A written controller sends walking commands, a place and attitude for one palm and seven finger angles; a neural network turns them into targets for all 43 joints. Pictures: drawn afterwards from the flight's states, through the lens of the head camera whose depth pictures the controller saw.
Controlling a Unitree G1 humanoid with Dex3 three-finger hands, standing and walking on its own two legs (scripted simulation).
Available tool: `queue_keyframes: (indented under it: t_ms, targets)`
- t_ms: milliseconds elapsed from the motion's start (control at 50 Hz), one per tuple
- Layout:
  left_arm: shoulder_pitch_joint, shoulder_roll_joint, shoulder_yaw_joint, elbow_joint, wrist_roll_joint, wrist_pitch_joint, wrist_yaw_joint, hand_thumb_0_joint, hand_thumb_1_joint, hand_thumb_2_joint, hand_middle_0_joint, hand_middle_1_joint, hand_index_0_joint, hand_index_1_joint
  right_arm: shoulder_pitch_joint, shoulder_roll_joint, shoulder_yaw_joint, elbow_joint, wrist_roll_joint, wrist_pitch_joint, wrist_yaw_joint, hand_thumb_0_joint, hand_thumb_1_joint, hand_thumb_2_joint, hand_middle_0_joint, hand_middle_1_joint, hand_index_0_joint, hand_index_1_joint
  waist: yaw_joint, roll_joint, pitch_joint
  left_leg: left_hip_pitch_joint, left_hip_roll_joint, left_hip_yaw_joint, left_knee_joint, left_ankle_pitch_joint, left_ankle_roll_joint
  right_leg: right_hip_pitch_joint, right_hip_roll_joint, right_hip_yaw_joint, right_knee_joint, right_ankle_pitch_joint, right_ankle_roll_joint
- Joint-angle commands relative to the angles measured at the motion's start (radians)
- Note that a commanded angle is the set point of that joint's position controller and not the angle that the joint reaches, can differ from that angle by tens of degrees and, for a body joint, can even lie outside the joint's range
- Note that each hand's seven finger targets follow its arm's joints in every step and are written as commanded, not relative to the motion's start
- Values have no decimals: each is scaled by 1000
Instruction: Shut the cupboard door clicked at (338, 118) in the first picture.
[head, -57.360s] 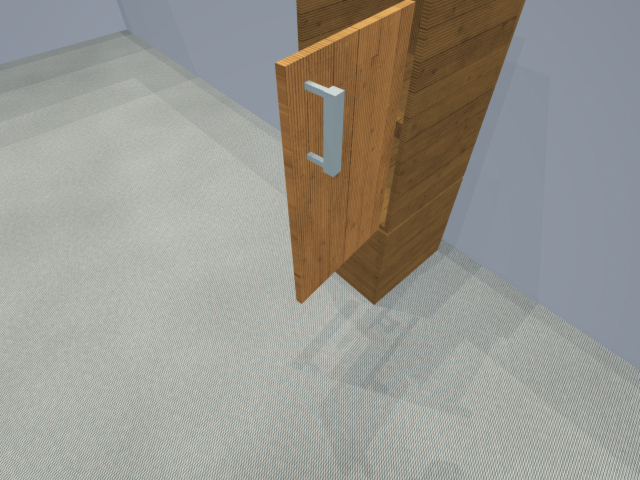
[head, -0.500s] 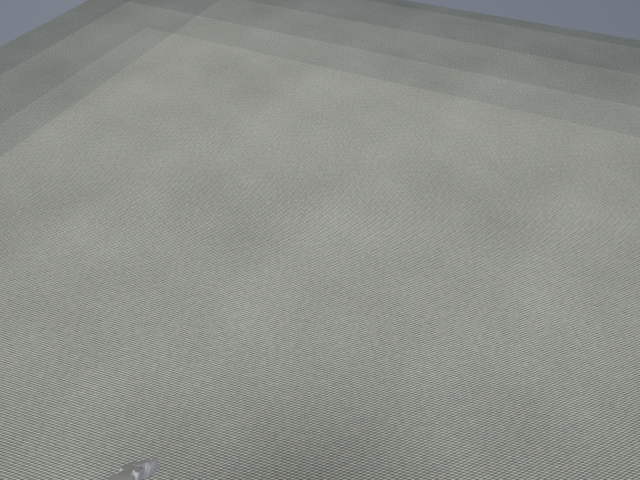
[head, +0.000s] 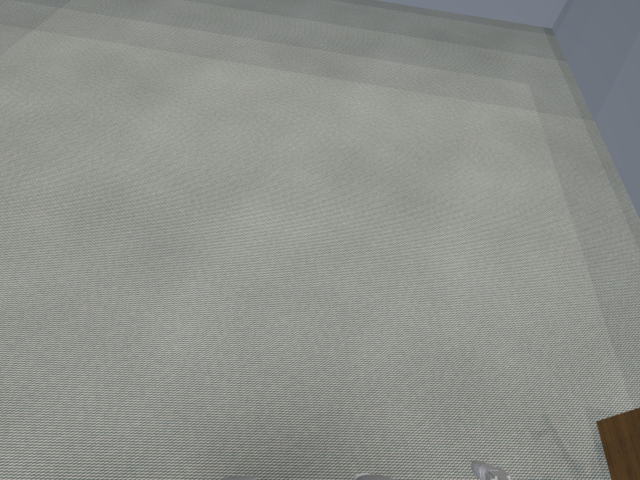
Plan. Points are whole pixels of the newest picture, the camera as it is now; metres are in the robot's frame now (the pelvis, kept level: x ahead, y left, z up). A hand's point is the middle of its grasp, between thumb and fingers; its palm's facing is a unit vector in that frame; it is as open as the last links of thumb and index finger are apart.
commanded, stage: turn to face it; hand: left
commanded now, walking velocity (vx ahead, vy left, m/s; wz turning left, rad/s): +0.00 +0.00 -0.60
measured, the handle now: out of the picture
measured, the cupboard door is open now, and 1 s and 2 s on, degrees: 23 23 23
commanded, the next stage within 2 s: take the last steps up to it in 1.92 s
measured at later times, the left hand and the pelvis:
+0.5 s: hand (233, 454) +0.16 +0.12 -0.14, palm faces -0.29 -0.91 -0.29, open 7.4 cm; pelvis +0.00 -0.04 +0.01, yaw -18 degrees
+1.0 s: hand (238, 414) +0.22 +0.13 -0.16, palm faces -0.51 -0.84 -0.21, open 7.4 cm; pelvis +0.04 -0.02 +0.01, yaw -35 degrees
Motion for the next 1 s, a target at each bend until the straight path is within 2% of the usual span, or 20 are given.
queue_keyframes:
  t_ms: [0, 40, 200, 280, 300, 320, 340, 360, 380, 440, 480, 660, 740, 760, 780, 800, 820, 860, 920, 980]
  targets:
    - [-19, 97, 34, -88, 3, -21, -18, 0, 900, 900, -200, -300, -200, -300, 38, -210, -43, -79, -9, -13, -23, 0, -900, -900, 200, 300, 200, 300, -16, 264, -72, 143, 306, -213, -290, 378, 125, -152, -73, -39, 337, 10, 34]
    - [-16, 78, 26, -84, 0, -17, -27, 0, 900, 900, -200, -300, -200, -300, 44, -200, -44, -73, -8, -13, -24, 0, -900, -900, 200, 300, 200, 300, -17, 246, -92, 210, 273, -116, -261, 443, 114, -164, -79, -73, 306, 47, 44]
    - [-88, 36, 8, -113, -1, -23, -33, 0, 900, 900, -200, -300, -200, -300, 122, -235, -71, -21, -8, -5, -8, 0, -900, -900, 200, 300, 200, 300, -62, 295, -123, 275, 307, 0, -194, 481, 118, -47, -75, -176, -58, 52, 31]
    - [-7, 62, 13, -88, -1, -36, -28, 0, 900, 900, -200, -300, -200, -300, 80, -253, -82, -22, -1, 2, 3, 0, -900, -900, 200, 300, 200, 300, -9, 255, -132, 162, 294, 61, -62, 368, 50, 170, -52, -209, -341, 247, -3]
    - [74, 112, 23, -65, 3, -44, -22, 0, 900, 900, -200, -300, -200, -300, 59, -237, -81, -32, 7, 3, 8, 0, -900, -900, 200, 300, 200, 300, 37, 149, -158, 64, 253, 95, 73, 242, 1, 312, -103, -133, -459, 368, -29]
    - [125, 230, 42, -49, 14, -63, -7, 0, 900, 900, -200, -300, -200, -300, 50, -145, -60, -69, 13, 8, 14, 0, -900, -900, 200, 300, 200, 300, 64, -202, -156, -199, 102, 147, 315, -210, -64, 462, -348, 215, -556, 610, -125]
    - [164, 272, 48, -37, -2, -59, 8, 0, 900, 900, -200, -300, -200, -300, -15, -148, -52, -101, 11, 19, 8, 0, -900, -900, 200, 300, 200, 300, 89, -231, -138, -290, 40, 26, 496, -376, -73, 390, -455, 338, -544, 819, -220]
    - [143, 258, 43, -43, -4, -56, 16, 0, 900, 900, -200, -300, -200, -300, -17, -151, -50, -97, 13, 28, 6, 0, -900, -900, 200, 300, 200, 300, 67, -155, -115, -314, 59, -67, 578, -310, -66, 347, -440, 294, -556, 714, -243]
    - [76, 219, 41, -60, 0, -58, 25, 0, 900, 900, -200, -300, -200, -300, -18, -150, -52, -86, 11, 27, 1, 0, -900, -900, 200, 300, 200, 300, 40, -216, -86, -364, 67, -91, 598, -257, -67, 335, -386, 286, -569, 659, -226]
    - [-20, 148, 15, -90, -6, -63, 27, 0, 900, 900, -200, -300, -200, -300, 20, -160, -55, -42, 7, 24, 11, 0, -900, -900, 200, 300, 200, 300, -14, -90, -107, -282, 70, -86, 561, -92, -90, 297, -284, 144, -519, 714, -186]
    - [-9, 151, 15, -88, -5, -69, 25, 0, 900, 900, -200, -300, -200, -300, 40, -144, -54, -33, 7, 30, 12, 0, -900, -900, 200, 300, 200, 300, -22, -60, -127, -250, 51, -76, 515, -68, -98, 290, -268, 129, -515, 718, -183]
    - [47, 174, 31, -67, 5, -62, 23, 0, 900, 900, -200, -300, -200, -300, -38, -133, -49, -77, 18, 17, 3, 0, -900, -900, 200, 300, 200, 300, 15, -63, -133, -186, -2, -79, 244, -129, -91, 315, -271, 275, -474, 773, -221]
    - [-10, 168, 35, -74, -1, -51, 25, 0, 900, 900, -200, -300, -200, -300, 40, -135, -48, -60, 25, 6, -7, 0, -900, -900, 200, 300, 200, 300, -33, -70, -137, 28, -22, -87, -41, -7, -72, 191, -228, 304, -401, 733, -164]
    - [-32, 152, 28, -81, -7, -48, 22, 0, 900, 900, -200, -300, -200, -300, 87, -150, -50, -44, 23, -1, -9, 0, -900, -900, 200, 300, 200, 300, -57, -42, -154, 161, -1, -84, -172, 97, -65, 111, -173, 255, -357, 638, -114]
    - [-8, 93, 20, -95, -17, -44, 19, 0, 900, 900, -200, -300, -200, -300, 110, -221, -60, -40, 11, -14, -14, 0, -900, -900, 200, 300, 200, 300, -56, 150, -183, 301, 169, -242, -284, 187, -14, -28, -45, 162, -234, 390, -57]
    - [15, 61, 9, -106, -18, -45, 9, 0, 900, 900, -200, -300, -200, -300, 131, -298, -73, -51, 3, -13, -15, 0, -900, -900, 200, 300, 200, 300, -52, 381, -188, 349, 392, -427, -301, 397, 94, -155, 32, -5, 6, -99, -1]
    - [-1, 95, 10, -107, -7, -44, 10, 0, 900, 900, -200, -300, -200, -300, 127, -289, -67, -62, -1, -3, -15, 0, -900, -900, 200, 300, 200, 300, -59, 298, -156, 264, 436, -405, -274, 432, 155, -127, -21, -10, 172, -133, 4]
    - [13, 106, 31, -82, 5, -30, -5, 0, 900, 900, -200, -300, -200, -300, 37, -226, -49, -82, -8, -9, -22, 0, -900, -900, 200, 300, 200, 300, -14, 283, -99, 167, 350, -296, -296, 405, 145, -147, -48, -21, 309, -42, 28]
    - [6, 85, 27, -78, 1, -21, -26, 0, 900, 900, -200, -300, -200, -300, 17, -208, -43, -88, -6, -9, -23, 0, -900, -900, 200, 300, 200, 300, -7, 240, -99, 208, 277, -131, -257, 447, 123, -156, -75, -69, 299, 36, 44]
    - [-38, 60, 19, -95, -2, -18, -30, 0, 900, 900, -200, -300, -200, -300, 84, -214, -54, -57, -6, -10, -20, 0, -900, -900, 200, 300, 200, 300, -36, 240, -127, 288, 282, -85, -232, 493, 129, -156, -83, -105, 191, 43, 50]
